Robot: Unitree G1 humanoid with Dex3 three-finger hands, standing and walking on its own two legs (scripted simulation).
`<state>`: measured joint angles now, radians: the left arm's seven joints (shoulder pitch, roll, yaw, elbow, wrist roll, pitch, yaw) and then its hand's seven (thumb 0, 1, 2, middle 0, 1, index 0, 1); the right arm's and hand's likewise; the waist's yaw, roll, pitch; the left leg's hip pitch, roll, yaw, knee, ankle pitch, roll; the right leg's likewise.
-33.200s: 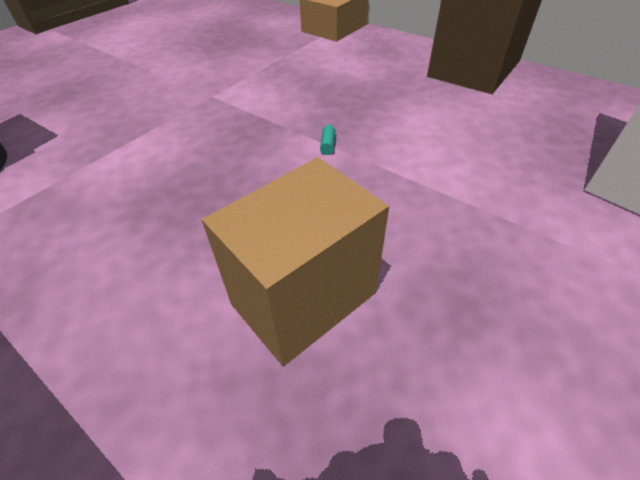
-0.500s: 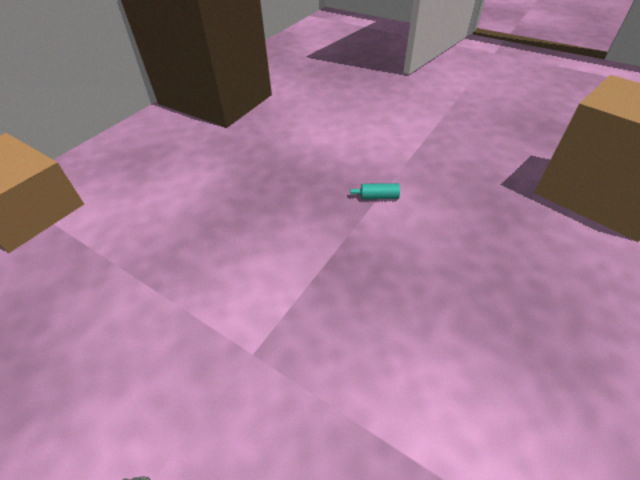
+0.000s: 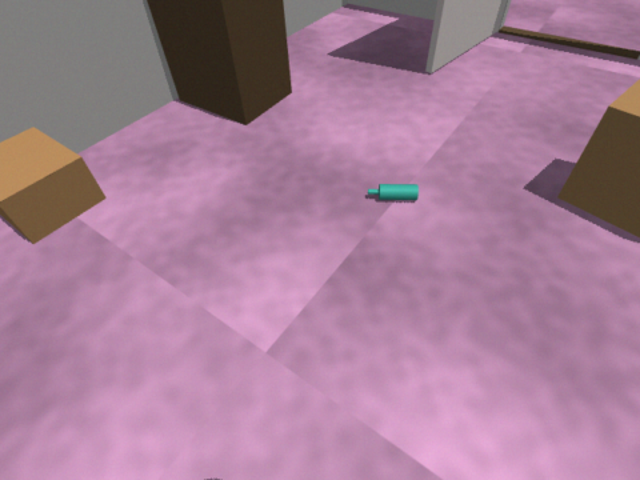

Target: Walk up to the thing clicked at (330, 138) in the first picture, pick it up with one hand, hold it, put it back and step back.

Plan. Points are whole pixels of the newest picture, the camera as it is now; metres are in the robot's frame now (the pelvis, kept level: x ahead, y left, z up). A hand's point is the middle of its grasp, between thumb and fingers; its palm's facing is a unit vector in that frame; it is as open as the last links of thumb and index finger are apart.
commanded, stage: stand
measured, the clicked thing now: (392, 192) +1.43 -0.28 -0.75
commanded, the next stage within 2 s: walk up in 1.84 s
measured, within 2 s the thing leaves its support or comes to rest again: neither
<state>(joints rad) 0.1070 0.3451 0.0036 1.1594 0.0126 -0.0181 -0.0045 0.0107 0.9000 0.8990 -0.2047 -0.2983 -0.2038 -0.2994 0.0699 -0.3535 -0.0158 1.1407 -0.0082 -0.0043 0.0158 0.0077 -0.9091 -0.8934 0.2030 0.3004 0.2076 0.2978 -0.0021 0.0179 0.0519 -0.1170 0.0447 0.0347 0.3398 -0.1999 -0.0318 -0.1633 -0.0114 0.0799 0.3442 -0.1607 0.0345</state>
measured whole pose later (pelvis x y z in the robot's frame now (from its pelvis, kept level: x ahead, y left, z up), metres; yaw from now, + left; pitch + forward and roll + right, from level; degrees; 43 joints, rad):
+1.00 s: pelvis +0.01 +0.01 +0.00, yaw +0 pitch -1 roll +0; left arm 0.09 0.35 0.00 1.15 0.01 -0.01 -0.01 0.01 0.90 0.90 -0.20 -0.30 -0.20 -0.30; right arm 0.11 -0.36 0.00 1.12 -0.01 -0.01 0.01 0.01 -0.91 -0.89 0.20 0.30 0.21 0.30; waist 0.00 0.00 0.05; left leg -0.10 0.03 0.04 0.34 -0.21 -0.02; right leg -0.14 -0.03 0.08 0.33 -0.16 0.05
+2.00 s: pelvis +0.02 -0.01 +0.00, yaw -2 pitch -2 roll +0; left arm 0.20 0.40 0.07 1.08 0.04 -0.01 -0.06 0.01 0.90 0.90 -0.21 -0.30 -0.20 -0.30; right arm 0.21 -0.38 -0.08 1.02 -0.04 -0.05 0.06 0.01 -0.91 -0.89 0.21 0.30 0.21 0.30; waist -0.04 0.01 0.02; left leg -0.07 0.06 0.06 0.35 -0.27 0.04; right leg -0.35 -0.04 0.00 0.74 -0.41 -0.01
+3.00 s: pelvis +0.46 +0.00 -0.01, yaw -2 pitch -2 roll +1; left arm 0.24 0.42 0.08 0.87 0.02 -0.05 -0.07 0.01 0.90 0.90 -0.20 -0.30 -0.20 -0.30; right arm 0.30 -0.39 -0.05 0.87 -0.01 -0.08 0.06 0.01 -0.91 -0.89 0.21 0.30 0.21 0.30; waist -0.03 -0.03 0.08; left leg -0.06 -0.03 0.11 0.42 -0.32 0.04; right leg -0.53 -0.10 0.00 0.73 -0.15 0.00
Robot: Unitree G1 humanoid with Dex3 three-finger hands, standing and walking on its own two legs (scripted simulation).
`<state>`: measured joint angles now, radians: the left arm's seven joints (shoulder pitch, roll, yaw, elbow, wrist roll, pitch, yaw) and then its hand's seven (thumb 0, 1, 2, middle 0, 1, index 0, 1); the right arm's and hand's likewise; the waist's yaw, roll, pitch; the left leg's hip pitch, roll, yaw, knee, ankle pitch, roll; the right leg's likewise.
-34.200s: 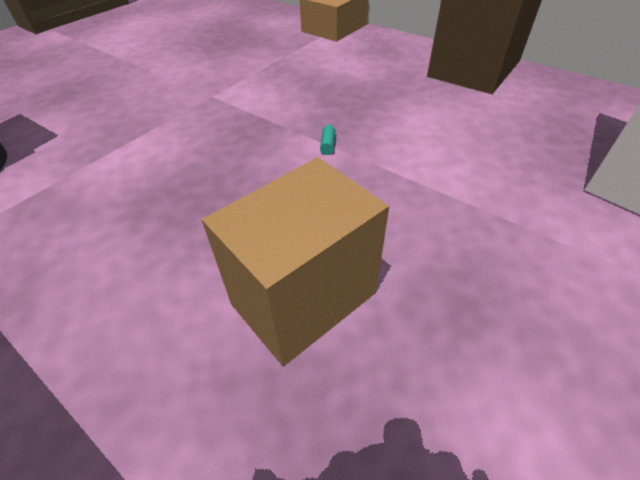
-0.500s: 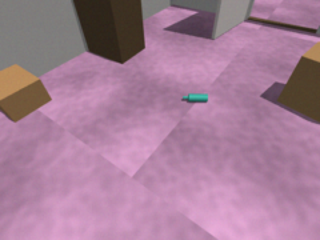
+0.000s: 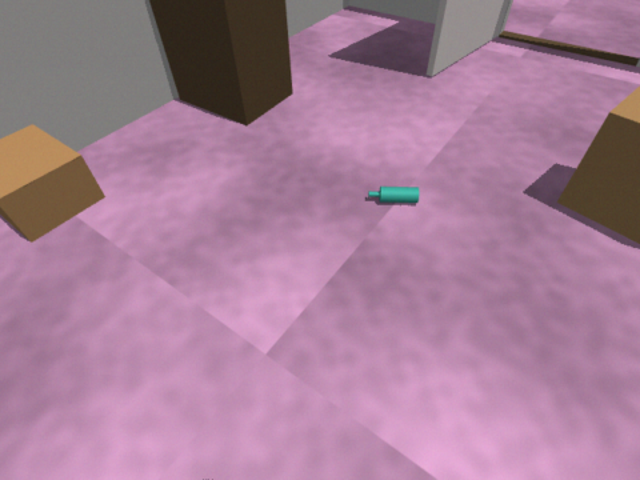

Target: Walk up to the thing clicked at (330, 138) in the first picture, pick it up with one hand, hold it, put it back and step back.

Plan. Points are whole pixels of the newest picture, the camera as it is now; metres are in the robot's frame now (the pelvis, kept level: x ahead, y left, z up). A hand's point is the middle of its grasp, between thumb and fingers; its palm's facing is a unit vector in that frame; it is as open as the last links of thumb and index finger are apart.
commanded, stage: stand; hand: right
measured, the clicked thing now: (393, 194) +1.42 -0.30 -0.75
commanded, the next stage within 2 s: walk up in 0.84 s
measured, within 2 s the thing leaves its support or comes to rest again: neither
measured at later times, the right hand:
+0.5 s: hand out of the picture +0.08 -0.25 -0.16, palm faces -0.03 +0.94 -0.34, open 7.3 cm
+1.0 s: hand out of the picture +0.07 -0.29 -0.15, palm faces +0.07 +0.94 -0.34, open 7.3 cm
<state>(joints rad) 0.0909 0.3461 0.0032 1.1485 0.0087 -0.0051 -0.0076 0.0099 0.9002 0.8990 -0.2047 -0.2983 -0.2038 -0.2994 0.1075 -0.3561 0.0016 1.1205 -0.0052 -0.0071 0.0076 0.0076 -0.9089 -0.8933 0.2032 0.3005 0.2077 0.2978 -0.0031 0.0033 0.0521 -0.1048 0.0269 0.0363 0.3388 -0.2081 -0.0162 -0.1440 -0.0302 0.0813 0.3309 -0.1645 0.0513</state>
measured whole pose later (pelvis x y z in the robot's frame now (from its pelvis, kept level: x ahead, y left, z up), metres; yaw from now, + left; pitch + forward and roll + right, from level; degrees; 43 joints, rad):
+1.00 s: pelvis +0.02 -0.02 +0.00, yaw -2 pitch -2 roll +0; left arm 0.20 0.40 0.07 1.08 0.04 -0.01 -0.06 0.01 0.90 0.90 -0.21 -0.30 -0.20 -0.30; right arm 0.21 -0.38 -0.08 1.02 -0.04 -0.05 0.06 0.01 -0.91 -0.89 0.21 0.30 0.21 0.30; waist -0.04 0.01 0.02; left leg -0.07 0.06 0.06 0.35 -0.27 0.04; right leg -0.35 -0.04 0.00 0.74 -0.41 -0.01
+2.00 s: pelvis +0.45 -0.02 -0.01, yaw -2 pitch -2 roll +1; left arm 0.24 0.42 0.08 0.87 0.02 -0.05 -0.07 0.01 0.90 0.90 -0.20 -0.30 -0.20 -0.30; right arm 0.30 -0.39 -0.05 0.87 -0.01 -0.08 0.06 0.01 -0.91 -0.89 0.21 0.30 0.21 0.30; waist -0.03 -0.03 0.08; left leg -0.06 -0.03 0.11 0.42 -0.32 0.04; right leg -0.53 -0.10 0.00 0.73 -0.15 0.00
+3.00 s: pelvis +0.84 +0.01 -0.01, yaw -4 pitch -3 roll +2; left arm 0.25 0.41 0.07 0.88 0.02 -0.01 -0.08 0.01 0.90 0.90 -0.20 -0.30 -0.20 -0.30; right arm 0.37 -0.39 -0.05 0.84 -0.01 -0.09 0.03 0.01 -0.90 -0.89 0.21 0.30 0.21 0.30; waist -0.04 -0.05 0.10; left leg -0.07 -0.01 0.14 0.43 -0.31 0.02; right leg -0.48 -0.05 0.03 0.69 -0.17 -0.01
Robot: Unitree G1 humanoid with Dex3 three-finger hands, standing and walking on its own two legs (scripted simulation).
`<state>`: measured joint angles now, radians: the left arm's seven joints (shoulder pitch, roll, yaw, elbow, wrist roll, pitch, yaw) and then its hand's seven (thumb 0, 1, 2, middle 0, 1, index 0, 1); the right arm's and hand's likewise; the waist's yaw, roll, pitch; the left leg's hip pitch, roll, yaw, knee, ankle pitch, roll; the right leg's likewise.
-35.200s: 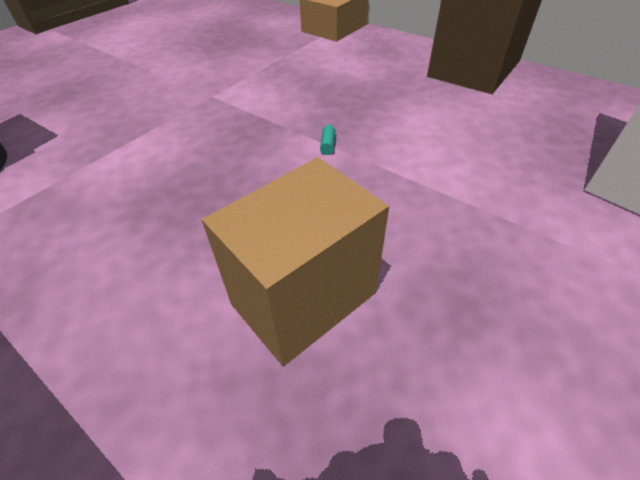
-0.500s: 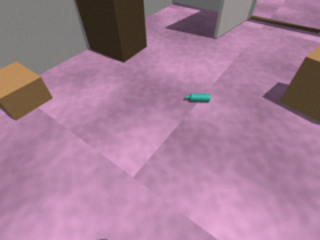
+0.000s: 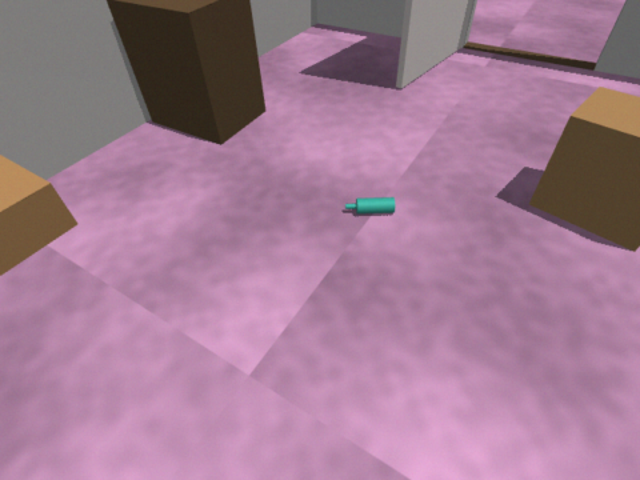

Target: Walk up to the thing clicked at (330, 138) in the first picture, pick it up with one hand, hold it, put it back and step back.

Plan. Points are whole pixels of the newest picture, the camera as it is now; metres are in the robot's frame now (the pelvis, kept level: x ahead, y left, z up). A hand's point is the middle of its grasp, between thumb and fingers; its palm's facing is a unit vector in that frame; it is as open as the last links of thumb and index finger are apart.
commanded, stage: walk up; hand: right
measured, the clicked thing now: (369, 205) +1.41 -0.23 -0.74
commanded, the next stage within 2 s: none
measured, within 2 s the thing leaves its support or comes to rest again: neither
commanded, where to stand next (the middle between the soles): +1.08 +0.02 m, yaw +0 degrees
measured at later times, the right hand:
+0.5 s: hand (544, 412) +0.26 -0.32 -0.15, palm faces -0.08 +0.94 -0.32, open 7.3 cm
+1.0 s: hand (457, 290) +0.49 -0.25 -0.14, palm faces -0.01 +0.94 -0.35, open 7.3 cm
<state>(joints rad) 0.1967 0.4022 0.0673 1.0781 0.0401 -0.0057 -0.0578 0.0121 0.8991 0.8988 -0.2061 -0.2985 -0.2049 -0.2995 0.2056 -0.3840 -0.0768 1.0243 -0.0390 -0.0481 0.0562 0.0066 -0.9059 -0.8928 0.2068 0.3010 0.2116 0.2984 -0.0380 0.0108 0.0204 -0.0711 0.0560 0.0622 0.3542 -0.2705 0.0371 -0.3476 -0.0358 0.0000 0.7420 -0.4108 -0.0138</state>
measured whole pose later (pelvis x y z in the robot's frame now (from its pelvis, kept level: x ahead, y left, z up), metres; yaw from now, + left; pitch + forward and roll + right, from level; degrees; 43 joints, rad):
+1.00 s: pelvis +0.43 +0.01 -0.01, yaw +0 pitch -2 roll +1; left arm 0.24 0.42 0.08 0.87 0.02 -0.05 -0.07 0.01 0.90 0.90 -0.20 -0.30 -0.20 -0.30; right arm 0.30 -0.39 -0.05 0.87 -0.01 -0.08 0.06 0.01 -0.91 -0.89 0.21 0.30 0.21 0.30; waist -0.03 -0.03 0.08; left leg -0.06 -0.03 0.11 0.42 -0.32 0.04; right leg -0.53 -0.10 0.00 0.73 -0.15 0.00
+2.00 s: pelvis +0.82 +0.06 -0.01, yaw -2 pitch -3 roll +2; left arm 0.25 0.41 0.07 0.88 0.02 -0.01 -0.08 0.01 0.90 0.90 -0.20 -0.30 -0.20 -0.30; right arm 0.37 -0.39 -0.05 0.84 -0.01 -0.09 0.03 0.01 -0.90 -0.89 0.21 0.30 0.21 0.30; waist -0.04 -0.05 0.10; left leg -0.07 -0.01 0.14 0.43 -0.31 0.02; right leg -0.48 -0.05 0.03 0.69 -0.17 -0.01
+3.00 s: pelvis +1.02 +0.00 -0.02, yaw -1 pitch -4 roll -1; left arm 0.27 0.38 0.03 1.00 0.03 -0.05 0.01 0.01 0.90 0.90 -0.20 -0.30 -0.20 -0.30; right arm 0.19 -0.38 -0.03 0.93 0.00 0.03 0.02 0.01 -0.91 -0.89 0.20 0.30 0.21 0.30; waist -0.01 0.06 0.05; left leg -0.32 0.04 0.01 0.67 -0.36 0.01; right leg -0.27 -0.01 -0.03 0.58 -0.25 0.00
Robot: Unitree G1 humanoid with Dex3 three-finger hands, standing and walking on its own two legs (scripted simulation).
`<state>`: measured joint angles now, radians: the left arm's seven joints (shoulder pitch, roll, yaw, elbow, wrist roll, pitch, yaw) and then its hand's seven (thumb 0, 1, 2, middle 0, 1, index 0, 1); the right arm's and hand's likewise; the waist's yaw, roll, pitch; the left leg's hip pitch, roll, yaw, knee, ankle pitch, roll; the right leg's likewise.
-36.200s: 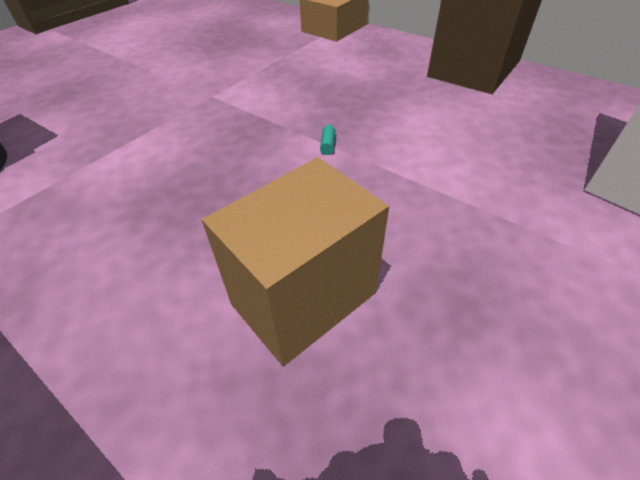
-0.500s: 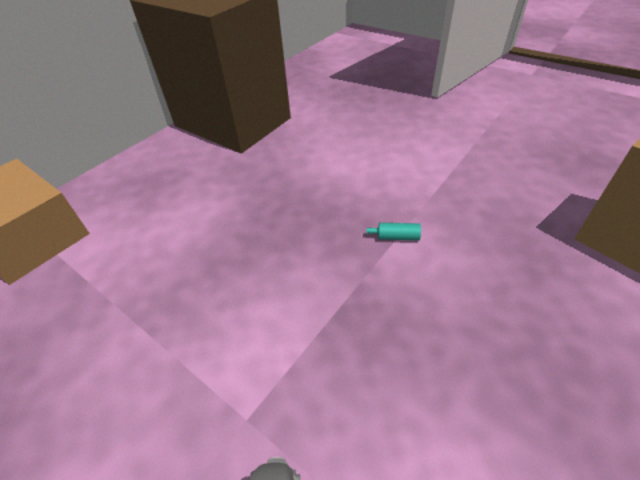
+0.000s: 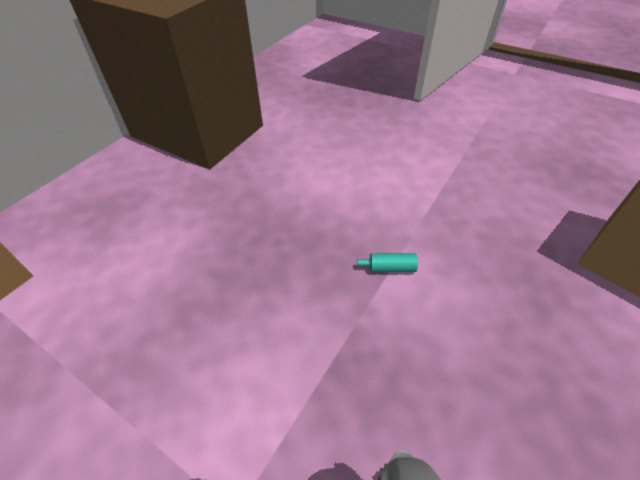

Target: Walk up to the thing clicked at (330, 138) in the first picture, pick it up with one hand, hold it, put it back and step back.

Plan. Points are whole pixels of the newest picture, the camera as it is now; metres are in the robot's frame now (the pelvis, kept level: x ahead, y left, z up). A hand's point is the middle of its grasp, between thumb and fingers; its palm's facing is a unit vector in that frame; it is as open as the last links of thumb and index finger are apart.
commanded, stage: walk up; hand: right
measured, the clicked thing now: (386, 262) +0.98 -0.25 -0.74
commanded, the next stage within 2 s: none
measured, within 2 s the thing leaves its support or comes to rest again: neither
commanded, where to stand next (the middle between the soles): +0.64 +0.01 m, yaw +0 degrees
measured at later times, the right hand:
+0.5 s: hand (504, 384) +0.28 -0.27 -0.14, palm faces -0.07 +0.93 -0.37, open 7.3 cm
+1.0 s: hand (459, 320) +0.40 -0.23 -0.14, palm faces +0.04 +0.92 -0.38, open 7.3 cm
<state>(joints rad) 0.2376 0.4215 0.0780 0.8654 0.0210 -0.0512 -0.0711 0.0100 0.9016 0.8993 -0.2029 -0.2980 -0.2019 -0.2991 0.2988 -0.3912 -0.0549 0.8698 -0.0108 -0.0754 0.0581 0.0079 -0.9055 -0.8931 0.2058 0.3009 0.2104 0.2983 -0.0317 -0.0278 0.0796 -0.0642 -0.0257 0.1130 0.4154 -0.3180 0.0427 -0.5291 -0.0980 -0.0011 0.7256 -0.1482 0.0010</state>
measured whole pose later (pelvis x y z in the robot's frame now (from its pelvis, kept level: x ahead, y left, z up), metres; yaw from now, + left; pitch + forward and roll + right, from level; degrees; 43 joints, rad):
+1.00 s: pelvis +0.39 +0.04 +0.00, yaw -2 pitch -3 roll +2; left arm 0.25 0.41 0.07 0.88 0.02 -0.01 -0.08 0.01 0.90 0.90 -0.20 -0.30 -0.20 -0.30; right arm 0.37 -0.39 -0.05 0.84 -0.01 -0.09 0.03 0.01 -0.90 -0.89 0.21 0.30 0.21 0.30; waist -0.04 -0.05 0.10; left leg -0.07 -0.01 0.14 0.43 -0.31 0.02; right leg -0.48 -0.05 0.03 0.69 -0.17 -0.01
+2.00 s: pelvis +0.58 -0.02 -0.01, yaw -2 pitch -4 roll -1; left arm 0.27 0.38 0.03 1.00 0.03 -0.05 0.01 0.01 0.90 0.90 -0.20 -0.30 -0.20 -0.30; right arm 0.19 -0.38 -0.03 0.93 0.00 0.03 0.02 0.01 -0.91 -0.89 0.20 0.30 0.21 0.30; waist -0.01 0.06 0.05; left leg -0.32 0.04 0.01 0.67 -0.36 0.01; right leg -0.27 -0.01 -0.03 0.58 -0.25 0.00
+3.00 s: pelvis +0.62 +0.00 +0.01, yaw +0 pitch -2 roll +0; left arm 0.11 0.36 0.01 1.15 0.01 -0.03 0.00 0.01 0.90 0.90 -0.20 -0.30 -0.20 -0.30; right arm 0.07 -0.34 -0.02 1.13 0.00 0.01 0.02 0.01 -0.91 -0.89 0.20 0.30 0.21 0.30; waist 0.02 0.02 0.05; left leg -0.12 0.00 0.00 0.35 -0.19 0.00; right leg -0.12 -0.06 -0.05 0.33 -0.18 0.03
